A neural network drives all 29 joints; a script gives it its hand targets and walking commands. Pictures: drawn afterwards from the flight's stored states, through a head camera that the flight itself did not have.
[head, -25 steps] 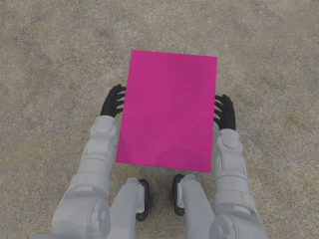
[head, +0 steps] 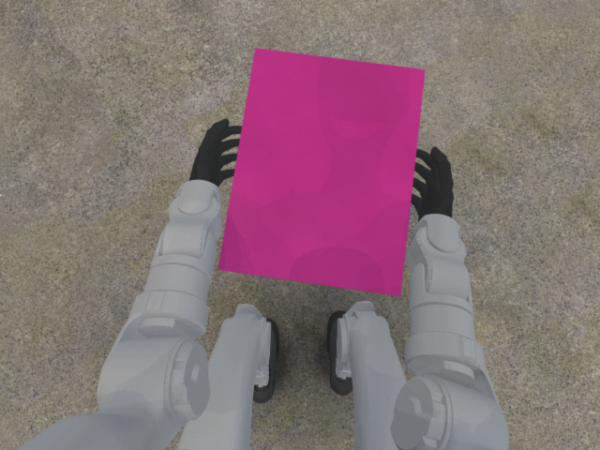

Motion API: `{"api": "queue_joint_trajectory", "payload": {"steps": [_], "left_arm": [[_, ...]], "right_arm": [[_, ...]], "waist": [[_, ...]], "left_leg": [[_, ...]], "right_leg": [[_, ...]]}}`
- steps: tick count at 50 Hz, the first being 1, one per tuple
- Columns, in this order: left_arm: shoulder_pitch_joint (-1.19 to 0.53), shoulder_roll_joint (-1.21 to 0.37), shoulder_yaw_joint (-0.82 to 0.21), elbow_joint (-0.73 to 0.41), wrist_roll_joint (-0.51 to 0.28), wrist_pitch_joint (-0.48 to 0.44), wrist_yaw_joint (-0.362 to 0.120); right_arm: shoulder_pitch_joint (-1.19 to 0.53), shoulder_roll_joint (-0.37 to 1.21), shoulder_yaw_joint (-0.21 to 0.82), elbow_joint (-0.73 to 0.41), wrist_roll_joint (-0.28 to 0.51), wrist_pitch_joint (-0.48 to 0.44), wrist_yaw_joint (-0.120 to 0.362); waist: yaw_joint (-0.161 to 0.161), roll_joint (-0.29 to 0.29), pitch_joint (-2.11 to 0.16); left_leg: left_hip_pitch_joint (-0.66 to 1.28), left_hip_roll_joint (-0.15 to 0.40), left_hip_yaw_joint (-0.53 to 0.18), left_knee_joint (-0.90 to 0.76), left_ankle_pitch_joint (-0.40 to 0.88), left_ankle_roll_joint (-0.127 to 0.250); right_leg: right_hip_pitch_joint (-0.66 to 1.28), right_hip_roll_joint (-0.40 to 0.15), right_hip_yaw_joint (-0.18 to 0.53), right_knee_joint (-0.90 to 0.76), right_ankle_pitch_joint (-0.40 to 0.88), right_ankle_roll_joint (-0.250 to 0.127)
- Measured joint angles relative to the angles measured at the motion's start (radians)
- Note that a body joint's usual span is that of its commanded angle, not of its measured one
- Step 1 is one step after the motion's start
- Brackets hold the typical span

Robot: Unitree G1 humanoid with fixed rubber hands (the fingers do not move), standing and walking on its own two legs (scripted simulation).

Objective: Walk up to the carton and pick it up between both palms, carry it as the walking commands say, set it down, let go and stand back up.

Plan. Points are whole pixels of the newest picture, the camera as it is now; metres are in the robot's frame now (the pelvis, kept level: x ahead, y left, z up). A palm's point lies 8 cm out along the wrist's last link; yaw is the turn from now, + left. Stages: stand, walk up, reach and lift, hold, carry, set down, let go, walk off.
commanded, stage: set down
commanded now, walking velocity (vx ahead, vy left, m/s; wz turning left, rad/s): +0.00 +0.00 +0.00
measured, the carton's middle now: (319, 192) +0.45 -0.03 -0.19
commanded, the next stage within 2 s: none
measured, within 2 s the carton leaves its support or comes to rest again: rests again in 1.84 s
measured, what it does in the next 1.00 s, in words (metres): lowers itself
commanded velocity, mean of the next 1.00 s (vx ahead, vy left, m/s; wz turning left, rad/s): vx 0.00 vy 0.00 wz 0.00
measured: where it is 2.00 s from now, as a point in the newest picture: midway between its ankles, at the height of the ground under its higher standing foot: (303, 370)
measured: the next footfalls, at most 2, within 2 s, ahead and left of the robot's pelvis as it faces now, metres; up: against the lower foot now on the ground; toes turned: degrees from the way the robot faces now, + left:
none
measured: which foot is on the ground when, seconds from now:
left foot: down 0.00-1.00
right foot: down 0.00-1.00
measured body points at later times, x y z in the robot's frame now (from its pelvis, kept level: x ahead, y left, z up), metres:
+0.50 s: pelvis -0.02 +0.00 -0.07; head +0.27 -0.01 +0.28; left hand +0.48 +0.12 -0.17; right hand +0.44 -0.18 -0.19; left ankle +0.07 +0.10 -0.57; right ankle +0.09 -0.10 -0.57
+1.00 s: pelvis -0.03 +0.00 -0.13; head +0.31 -0.01 +0.17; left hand +0.51 +0.12 -0.26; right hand +0.46 -0.18 -0.27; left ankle +0.07 +0.10 -0.57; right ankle +0.09 -0.10 -0.57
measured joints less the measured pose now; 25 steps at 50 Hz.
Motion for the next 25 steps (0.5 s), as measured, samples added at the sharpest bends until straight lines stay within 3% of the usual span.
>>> {"api": "queue_joint_trajectory", "payload": {"steps": [25], "left_arm": [[-0.23, 0.051, 0.0, 0.054, -0.035, 0.077, 0.019]], "right_arm": [[-0.19, -0.043, -0.073, 0.0, 0.02, 0.078, 0.005]], "waist": [[-0.003, 0.028, 0.025]], "left_leg": [[-0.304, -0.022, -0.015, 0.261, -0.043, -0.001]], "right_leg": [[-0.288, 0.014, 0.001, 0.254, -0.053, 0.011]]}}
